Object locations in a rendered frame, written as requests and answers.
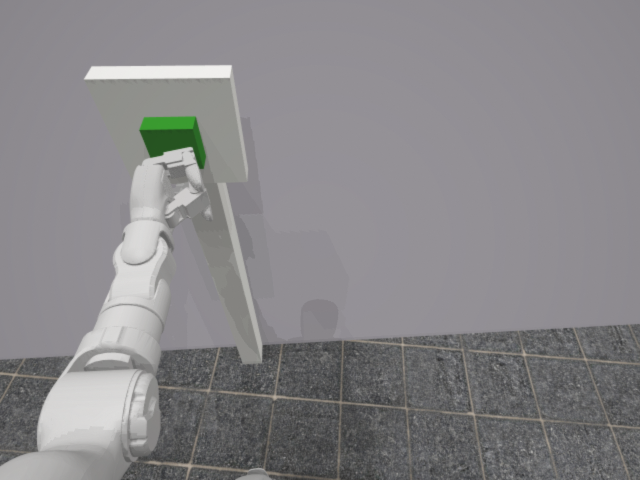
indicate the robot left hand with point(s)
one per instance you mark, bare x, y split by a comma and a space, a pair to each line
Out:
153, 198

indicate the robot left forearm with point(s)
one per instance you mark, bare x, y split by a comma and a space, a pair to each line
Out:
129, 326

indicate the button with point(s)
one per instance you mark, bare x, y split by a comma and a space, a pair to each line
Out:
163, 134

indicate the left robot upper arm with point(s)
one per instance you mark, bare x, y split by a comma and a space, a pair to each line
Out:
95, 425

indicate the panel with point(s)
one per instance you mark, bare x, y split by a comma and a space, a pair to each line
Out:
124, 95

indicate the left robot shin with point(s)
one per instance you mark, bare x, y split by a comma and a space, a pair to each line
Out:
257, 471

